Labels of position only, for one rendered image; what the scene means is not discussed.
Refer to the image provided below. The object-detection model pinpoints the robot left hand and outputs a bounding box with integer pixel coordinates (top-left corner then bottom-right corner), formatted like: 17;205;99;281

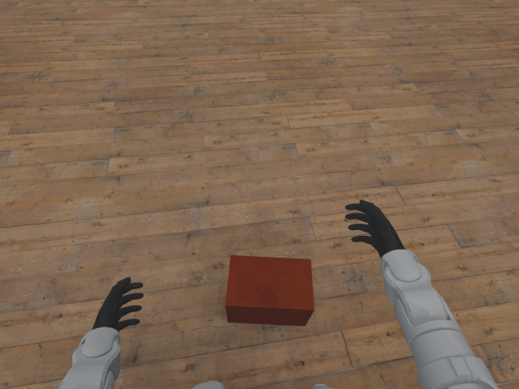
92;277;144;332

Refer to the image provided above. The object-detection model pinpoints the robot right hand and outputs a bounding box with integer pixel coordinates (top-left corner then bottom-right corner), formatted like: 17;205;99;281
345;200;405;258

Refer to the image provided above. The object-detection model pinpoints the robot right forearm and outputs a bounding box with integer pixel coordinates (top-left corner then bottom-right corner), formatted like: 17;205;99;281
380;250;499;389

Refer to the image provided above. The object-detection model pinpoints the robot left forearm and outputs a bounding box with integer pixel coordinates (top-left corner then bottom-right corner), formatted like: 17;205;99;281
58;327;121;389

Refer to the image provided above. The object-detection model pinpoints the carton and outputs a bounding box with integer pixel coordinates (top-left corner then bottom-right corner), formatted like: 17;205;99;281
225;255;315;326

